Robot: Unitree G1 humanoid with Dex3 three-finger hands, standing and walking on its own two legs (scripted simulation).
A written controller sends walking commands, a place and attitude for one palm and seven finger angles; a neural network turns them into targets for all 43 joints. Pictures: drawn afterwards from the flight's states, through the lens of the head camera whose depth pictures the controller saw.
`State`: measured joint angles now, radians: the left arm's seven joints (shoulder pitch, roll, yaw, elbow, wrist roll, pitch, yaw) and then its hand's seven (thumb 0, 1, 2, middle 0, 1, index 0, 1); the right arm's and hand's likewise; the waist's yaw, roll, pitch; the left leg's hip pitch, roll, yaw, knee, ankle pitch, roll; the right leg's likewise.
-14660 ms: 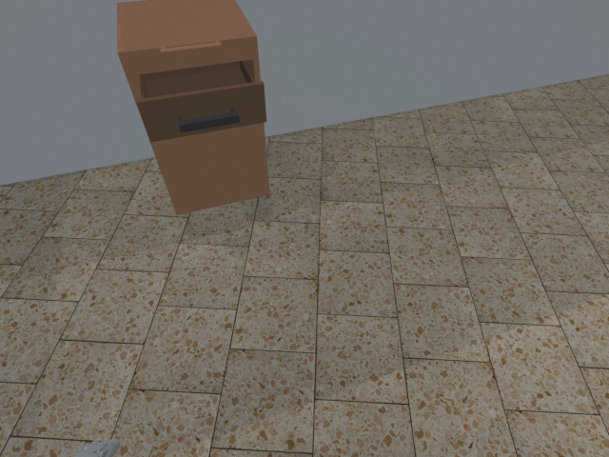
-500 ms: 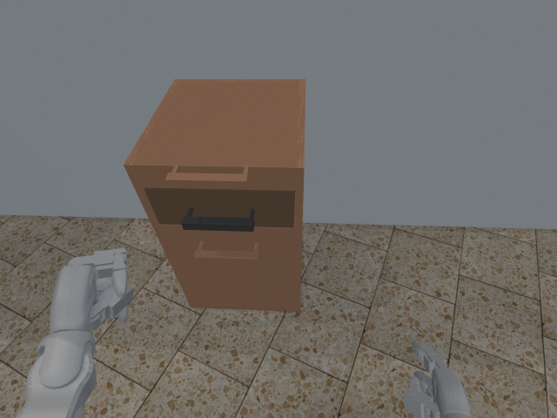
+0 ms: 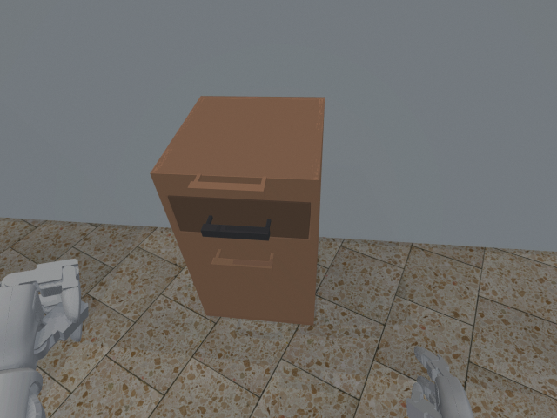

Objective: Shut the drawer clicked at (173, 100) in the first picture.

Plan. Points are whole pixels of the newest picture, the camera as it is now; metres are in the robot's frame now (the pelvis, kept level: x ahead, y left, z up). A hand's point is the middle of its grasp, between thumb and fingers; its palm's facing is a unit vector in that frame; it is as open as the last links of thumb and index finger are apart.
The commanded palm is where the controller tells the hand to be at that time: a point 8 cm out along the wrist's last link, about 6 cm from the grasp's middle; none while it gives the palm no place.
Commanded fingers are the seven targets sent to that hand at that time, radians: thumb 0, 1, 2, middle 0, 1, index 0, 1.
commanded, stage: step back with the hand held close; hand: left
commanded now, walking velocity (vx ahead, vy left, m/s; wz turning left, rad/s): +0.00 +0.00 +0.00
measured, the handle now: (237, 226) +0.63 +0.22 -0.19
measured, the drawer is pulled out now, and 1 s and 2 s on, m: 0.00 0.00 0.00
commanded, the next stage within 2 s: stop stepping back and stand still in 1.54 s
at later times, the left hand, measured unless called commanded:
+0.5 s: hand (60, 325) +0.16 +0.26 +0.15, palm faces +0.31 -0.80 -0.51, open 3.3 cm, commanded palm +0.10 +0.30 +0.17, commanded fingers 0.00 0.90 0.90 -1.40 -1.60 -1.40 -1.60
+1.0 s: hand (22, 376) +0.10 +0.26 +0.16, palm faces +0.37 -0.81 -0.46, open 3.3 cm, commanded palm +0.04 +0.30 +0.17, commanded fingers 0.00 0.90 0.90 -1.40 -1.60 -1.40 -1.60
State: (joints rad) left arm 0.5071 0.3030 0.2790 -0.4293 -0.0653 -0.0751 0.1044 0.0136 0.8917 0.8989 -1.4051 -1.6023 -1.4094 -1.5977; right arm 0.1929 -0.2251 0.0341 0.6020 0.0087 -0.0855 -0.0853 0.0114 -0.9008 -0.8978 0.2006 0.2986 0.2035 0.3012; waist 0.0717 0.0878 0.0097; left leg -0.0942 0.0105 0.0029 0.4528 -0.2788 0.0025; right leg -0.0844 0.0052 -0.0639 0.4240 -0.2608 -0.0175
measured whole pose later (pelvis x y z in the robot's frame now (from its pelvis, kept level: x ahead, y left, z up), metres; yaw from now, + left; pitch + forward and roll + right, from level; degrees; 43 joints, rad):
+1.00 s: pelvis -0.09 +0.02 -0.01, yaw +0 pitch +1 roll -2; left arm 0.60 0.38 0.37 -0.57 -0.02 -0.27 0.16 0.01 0.89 0.90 -1.41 -1.60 -1.41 -1.60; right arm 0.21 -0.23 -0.02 0.58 0.00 -0.04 -0.09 0.01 -0.90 -0.90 0.20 0.30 0.20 0.30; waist -0.02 0.03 0.02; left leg -0.42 0.01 -0.01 0.59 -0.19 0.03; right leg -0.38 0.01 -0.06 0.50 -0.16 0.01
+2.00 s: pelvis -0.26 -0.01 -0.01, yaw -2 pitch +1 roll +1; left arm 0.64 0.38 0.36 -0.52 -0.05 -0.20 0.15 0.01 0.89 0.90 -1.41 -1.60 -1.41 -1.60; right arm 0.27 -0.27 -0.03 0.65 0.02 -0.05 -0.08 0.01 -0.90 -0.90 0.20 0.30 0.20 0.30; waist -0.04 -0.02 -0.04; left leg -0.31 -0.03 0.04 0.51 -0.21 0.04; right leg -0.15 0.00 -0.01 0.52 -0.38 -0.01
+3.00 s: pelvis -0.29 +0.00 +0.00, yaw +1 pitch -1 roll -1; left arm 0.37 0.23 0.03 1.07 0.02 0.03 0.02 0.01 0.91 0.90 -0.87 -1.07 -0.88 -1.09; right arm 0.28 -0.20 -0.01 1.05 -0.02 0.04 -0.02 0.01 -0.90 -0.90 0.20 0.30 0.20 0.30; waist 0.00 -0.02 0.06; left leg -0.31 -0.04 -0.01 0.43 -0.11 0.04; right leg -0.13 0.01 -0.04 0.44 -0.29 -0.01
